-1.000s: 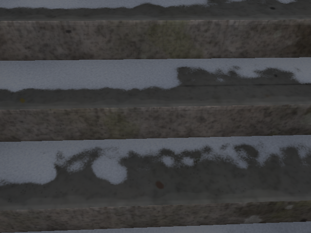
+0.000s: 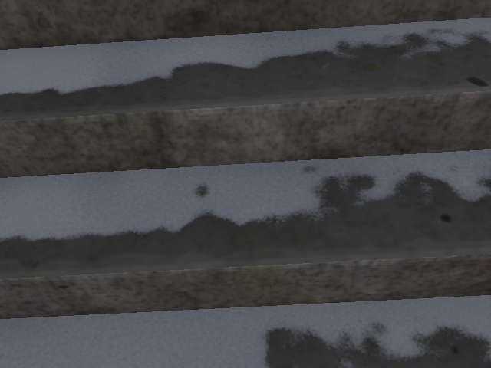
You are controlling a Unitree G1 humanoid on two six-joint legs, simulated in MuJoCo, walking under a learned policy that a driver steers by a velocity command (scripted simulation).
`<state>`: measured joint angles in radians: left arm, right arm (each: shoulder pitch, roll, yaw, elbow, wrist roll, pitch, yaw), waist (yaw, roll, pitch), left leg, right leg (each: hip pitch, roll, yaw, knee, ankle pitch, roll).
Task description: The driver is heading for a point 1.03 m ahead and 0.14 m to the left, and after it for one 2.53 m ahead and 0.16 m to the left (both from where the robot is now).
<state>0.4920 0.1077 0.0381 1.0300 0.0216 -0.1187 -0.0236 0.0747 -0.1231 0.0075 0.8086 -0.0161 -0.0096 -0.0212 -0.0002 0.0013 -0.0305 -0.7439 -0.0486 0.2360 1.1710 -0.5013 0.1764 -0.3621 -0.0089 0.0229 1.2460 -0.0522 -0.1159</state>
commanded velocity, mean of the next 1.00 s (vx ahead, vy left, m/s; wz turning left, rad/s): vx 0.50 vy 0.00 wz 0.00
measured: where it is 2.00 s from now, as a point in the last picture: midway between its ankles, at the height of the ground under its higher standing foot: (208, 52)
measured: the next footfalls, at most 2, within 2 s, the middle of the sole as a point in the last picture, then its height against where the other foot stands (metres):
right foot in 0.40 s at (330, 364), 0.17 m higher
left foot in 0.94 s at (198, 214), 0.17 m higher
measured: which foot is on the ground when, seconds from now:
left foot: down 0.00-0.42, up 0.44-0.92, down 0.94-1.00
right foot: up 0.00-0.38, down 0.40-0.98, up 1.00-1.00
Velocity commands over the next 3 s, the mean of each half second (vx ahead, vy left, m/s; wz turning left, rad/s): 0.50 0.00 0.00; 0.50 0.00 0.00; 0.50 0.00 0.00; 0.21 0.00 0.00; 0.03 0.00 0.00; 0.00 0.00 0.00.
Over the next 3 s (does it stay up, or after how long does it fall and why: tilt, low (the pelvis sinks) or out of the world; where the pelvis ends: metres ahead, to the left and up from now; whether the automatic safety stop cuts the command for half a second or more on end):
stays up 1.17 0.14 0.81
